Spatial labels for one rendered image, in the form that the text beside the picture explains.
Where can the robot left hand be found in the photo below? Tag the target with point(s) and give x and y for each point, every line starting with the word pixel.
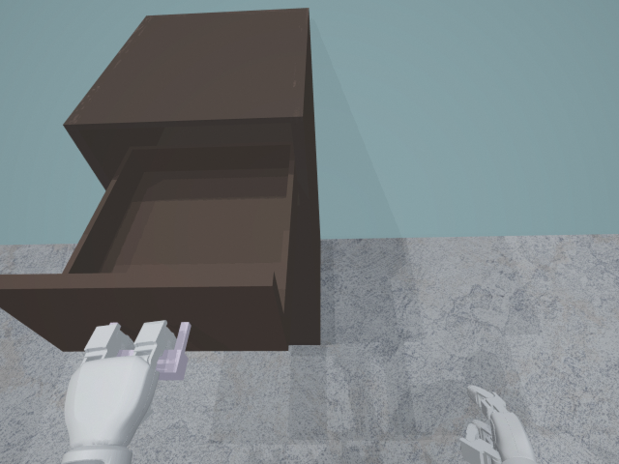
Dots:
pixel 109 397

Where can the drawer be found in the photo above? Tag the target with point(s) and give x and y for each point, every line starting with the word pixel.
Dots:
pixel 201 233

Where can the robot right hand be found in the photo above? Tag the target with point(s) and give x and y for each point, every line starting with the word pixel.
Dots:
pixel 505 437

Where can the handle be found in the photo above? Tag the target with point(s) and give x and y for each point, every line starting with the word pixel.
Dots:
pixel 173 363

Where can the robot left forearm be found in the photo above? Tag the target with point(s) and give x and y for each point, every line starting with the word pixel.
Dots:
pixel 98 454

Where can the cabinet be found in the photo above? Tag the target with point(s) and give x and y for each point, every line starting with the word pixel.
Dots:
pixel 215 78

